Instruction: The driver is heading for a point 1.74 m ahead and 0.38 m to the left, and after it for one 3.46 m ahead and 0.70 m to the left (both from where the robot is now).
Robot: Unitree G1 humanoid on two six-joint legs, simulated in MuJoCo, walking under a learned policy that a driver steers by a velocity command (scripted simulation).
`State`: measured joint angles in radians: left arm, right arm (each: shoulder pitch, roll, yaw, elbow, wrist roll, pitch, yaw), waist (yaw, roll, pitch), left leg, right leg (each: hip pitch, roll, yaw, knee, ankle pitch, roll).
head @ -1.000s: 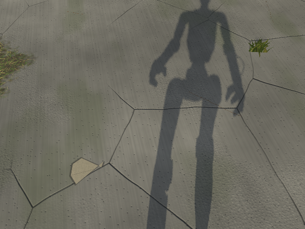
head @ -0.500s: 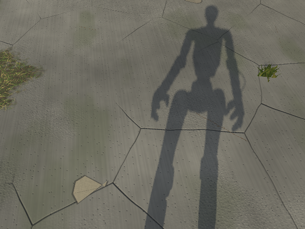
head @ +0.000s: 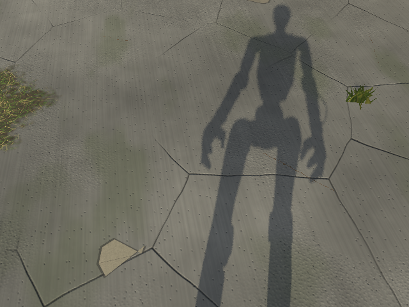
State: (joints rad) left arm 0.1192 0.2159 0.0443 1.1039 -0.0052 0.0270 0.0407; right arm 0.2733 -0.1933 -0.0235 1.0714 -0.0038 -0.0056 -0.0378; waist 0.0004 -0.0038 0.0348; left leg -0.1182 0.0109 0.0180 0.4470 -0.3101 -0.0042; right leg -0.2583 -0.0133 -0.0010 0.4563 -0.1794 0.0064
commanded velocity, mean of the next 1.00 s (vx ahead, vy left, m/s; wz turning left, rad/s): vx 0.13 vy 0.00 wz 0.00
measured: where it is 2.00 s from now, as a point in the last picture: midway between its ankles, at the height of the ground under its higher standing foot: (193, 252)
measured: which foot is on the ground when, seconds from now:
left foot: down 0.00-0.80, up 0.82-1.00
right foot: down 0.00-1.00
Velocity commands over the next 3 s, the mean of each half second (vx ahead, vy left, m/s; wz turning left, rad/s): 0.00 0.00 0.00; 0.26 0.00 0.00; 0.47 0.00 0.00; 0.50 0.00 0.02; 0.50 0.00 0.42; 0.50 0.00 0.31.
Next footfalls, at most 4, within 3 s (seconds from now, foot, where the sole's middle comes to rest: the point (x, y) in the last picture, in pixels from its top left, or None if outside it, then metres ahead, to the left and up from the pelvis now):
1.30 left None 0.48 0.14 -0.82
1.84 right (223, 229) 0.82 -0.04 -0.82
2.38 left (156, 173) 1.09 0.24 -0.82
2.88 right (179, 117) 1.44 0.16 -0.82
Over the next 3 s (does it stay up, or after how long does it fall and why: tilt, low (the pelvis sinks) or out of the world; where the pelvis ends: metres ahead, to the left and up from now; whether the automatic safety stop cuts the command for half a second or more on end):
stays up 1.31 0.19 -0.05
